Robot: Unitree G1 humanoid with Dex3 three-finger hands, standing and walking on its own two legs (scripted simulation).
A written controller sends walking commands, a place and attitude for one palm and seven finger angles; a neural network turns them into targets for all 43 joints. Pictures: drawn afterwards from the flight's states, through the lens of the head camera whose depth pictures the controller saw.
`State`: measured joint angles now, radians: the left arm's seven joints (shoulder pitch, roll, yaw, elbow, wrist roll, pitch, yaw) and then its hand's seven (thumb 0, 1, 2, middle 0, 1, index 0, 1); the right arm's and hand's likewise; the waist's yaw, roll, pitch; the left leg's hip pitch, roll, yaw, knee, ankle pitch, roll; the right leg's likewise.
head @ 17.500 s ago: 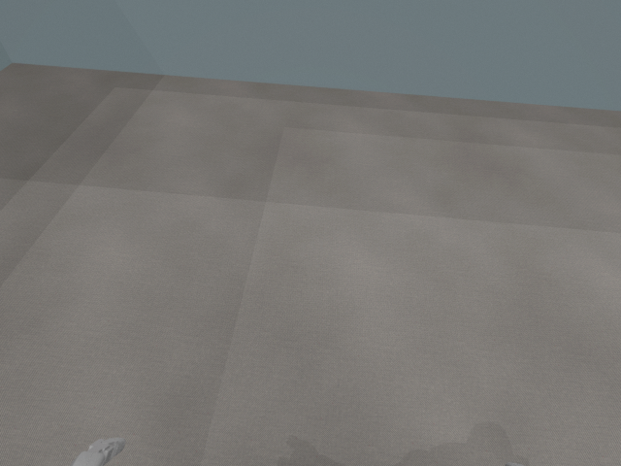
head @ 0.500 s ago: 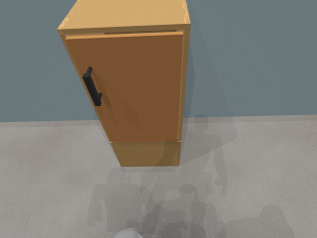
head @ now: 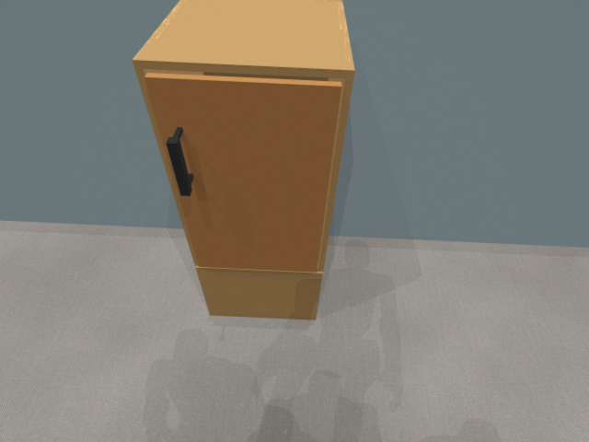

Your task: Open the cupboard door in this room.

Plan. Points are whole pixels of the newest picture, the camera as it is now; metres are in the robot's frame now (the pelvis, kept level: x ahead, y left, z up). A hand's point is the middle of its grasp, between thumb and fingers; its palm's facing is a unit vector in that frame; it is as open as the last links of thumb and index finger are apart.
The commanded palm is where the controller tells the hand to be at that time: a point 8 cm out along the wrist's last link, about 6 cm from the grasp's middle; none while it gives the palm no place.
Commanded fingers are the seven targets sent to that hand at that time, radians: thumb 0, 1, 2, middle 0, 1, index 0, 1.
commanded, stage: come to a stop and stand still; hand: left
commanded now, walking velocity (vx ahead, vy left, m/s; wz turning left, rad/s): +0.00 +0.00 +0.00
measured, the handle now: (182, 162) +0.63 +0.28 +0.00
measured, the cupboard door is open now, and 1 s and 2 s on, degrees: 0 0 0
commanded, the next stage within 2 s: look again from close up in 0.08 s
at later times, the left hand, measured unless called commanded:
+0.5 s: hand out of the picture +0.00 +0.19 -0.18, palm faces +0.03 -0.98 -0.20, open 7.3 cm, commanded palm none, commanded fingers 0.00 0.90 0.90 -0.20 -0.30 -0.20 -0.30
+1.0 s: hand out of the picture -0.04 +0.18 -0.19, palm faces +0.08 -0.99 -0.15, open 7.4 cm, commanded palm none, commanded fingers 0.00 0.90 0.90 -0.20 -0.30 -0.20 -0.30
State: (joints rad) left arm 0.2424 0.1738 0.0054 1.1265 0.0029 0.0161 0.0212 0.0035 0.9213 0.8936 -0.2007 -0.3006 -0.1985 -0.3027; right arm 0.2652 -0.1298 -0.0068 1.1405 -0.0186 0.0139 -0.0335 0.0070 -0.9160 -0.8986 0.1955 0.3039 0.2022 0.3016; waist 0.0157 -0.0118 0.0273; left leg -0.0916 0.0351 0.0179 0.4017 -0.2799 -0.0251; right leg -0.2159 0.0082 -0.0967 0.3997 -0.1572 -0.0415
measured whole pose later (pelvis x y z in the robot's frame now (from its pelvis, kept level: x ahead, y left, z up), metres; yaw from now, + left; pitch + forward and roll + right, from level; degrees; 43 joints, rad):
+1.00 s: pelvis -0.01 +0.02 -0.01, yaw +0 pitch -2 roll +0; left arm 0.38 0.11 0.02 1.09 0.02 0.00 0.02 0.00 0.91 0.89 -0.20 -0.30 -0.20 -0.30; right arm 0.43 -0.14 0.01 1.09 -0.03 0.00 -0.02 0.00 -0.91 -0.90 0.19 0.30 0.20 0.30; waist 0.01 0.00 0.00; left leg -0.18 -0.01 0.04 0.57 -0.35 0.03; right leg -0.32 -0.04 -0.07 0.57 -0.24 -0.03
